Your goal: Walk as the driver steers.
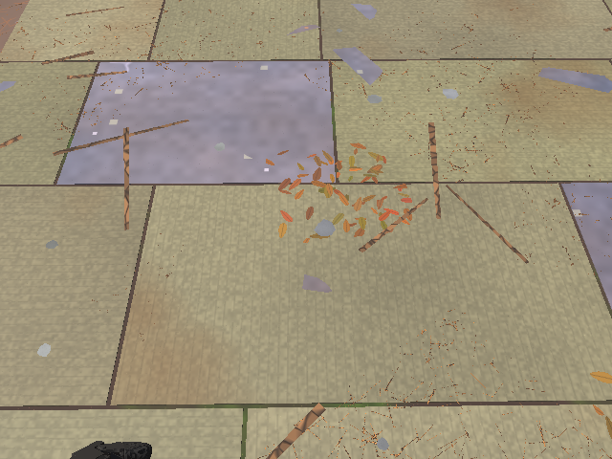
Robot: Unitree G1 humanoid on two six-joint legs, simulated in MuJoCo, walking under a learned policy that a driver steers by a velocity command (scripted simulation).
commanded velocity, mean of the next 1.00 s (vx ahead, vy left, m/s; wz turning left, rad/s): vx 0.50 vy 0.00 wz -0.12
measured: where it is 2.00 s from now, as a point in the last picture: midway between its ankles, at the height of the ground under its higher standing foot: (365, 217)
